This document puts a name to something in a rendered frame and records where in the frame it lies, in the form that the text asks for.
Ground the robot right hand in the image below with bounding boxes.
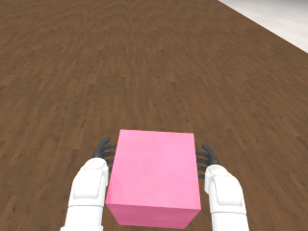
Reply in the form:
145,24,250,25
195,143,220,180

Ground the robot left hand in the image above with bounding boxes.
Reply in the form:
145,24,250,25
91,137,116,171

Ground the robot left forearm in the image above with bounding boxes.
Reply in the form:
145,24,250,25
60,158,109,231

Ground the robot right forearm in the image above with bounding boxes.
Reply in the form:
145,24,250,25
204,165,249,231

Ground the carton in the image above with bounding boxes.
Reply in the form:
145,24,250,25
105,129,201,229

